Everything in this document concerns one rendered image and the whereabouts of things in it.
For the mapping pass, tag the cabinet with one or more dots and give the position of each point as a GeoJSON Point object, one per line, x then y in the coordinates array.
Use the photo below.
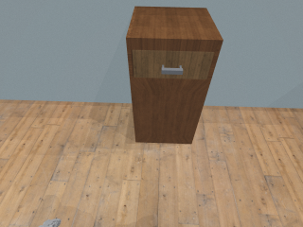
{"type": "Point", "coordinates": [167, 111]}

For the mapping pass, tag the drawer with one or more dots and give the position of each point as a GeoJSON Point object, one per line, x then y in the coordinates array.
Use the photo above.
{"type": "Point", "coordinates": [148, 63]}

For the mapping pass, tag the handle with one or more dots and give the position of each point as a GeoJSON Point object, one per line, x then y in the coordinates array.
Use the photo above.
{"type": "Point", "coordinates": [172, 71]}

